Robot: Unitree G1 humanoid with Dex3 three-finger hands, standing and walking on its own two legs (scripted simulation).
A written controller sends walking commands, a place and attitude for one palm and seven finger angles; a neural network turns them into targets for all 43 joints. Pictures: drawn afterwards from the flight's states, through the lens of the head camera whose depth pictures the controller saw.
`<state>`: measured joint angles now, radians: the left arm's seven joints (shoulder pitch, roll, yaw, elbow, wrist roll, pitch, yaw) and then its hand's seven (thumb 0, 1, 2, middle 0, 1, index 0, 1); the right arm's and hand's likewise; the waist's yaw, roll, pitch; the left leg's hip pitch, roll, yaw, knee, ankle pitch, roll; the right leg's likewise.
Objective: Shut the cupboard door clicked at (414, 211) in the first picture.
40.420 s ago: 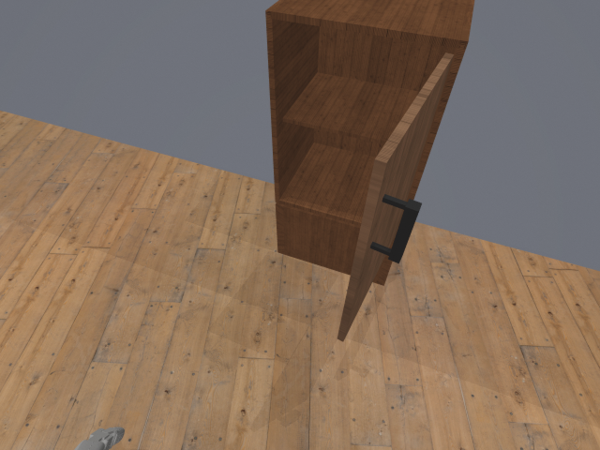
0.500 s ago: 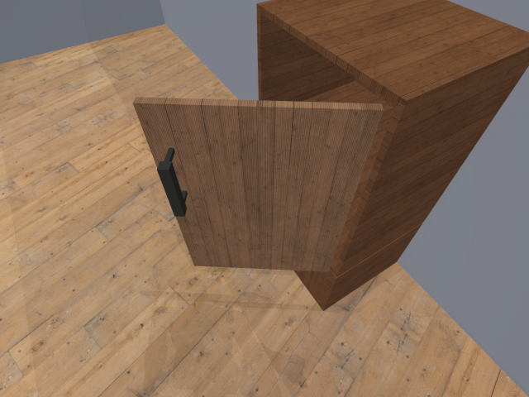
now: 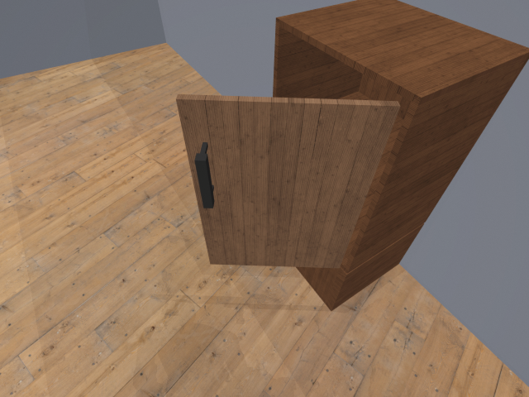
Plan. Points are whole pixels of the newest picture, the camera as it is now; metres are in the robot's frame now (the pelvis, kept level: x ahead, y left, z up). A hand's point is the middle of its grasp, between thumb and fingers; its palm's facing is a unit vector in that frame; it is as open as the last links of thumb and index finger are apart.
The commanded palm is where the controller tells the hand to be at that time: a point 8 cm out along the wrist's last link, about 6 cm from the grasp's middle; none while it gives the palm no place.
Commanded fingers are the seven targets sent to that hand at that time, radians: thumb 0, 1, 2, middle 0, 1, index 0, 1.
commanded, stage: come to a stop and stand still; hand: left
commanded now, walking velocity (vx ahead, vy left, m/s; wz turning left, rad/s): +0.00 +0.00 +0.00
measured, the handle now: (206, 176) +0.55 +0.16 -0.01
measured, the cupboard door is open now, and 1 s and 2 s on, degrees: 55 55 55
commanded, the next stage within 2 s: look again from close up in 0.28 s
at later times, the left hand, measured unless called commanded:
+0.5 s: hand out of the picture -0.03 +0.19 -0.17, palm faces +0.02 -0.98 -0.21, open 7.4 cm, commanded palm none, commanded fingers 0.00 0.90 0.90 -0.20 -0.30 -0.20 -0.30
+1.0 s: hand out of the picture +0.08 +0.18 -0.16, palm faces -0.01 -0.97 -0.26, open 7.4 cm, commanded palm none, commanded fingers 0.00 0.90 0.90 -0.20 -0.30 -0.20 -0.30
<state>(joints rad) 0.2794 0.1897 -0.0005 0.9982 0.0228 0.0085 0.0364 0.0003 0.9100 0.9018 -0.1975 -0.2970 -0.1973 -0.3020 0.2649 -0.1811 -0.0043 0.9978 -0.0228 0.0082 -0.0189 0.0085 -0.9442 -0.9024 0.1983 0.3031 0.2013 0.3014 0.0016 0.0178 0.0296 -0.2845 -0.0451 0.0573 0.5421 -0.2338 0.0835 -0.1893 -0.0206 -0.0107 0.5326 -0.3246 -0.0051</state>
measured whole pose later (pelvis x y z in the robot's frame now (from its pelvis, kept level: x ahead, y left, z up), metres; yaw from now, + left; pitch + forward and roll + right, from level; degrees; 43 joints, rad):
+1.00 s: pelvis +0.03 -0.03 +0.01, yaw +1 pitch +0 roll +1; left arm 0.20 0.24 -0.01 1.07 0.02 -0.02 0.02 0.00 0.91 0.90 -0.20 -0.30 -0.20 -0.30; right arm 0.18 -0.23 0.01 1.11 -0.01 -0.02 -0.02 0.01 -0.91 -0.90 0.20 0.30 0.20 0.30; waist 0.00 -0.02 0.03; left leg -0.21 -0.05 0.03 0.41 -0.20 0.05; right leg -0.12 0.01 0.02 0.42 -0.30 -0.01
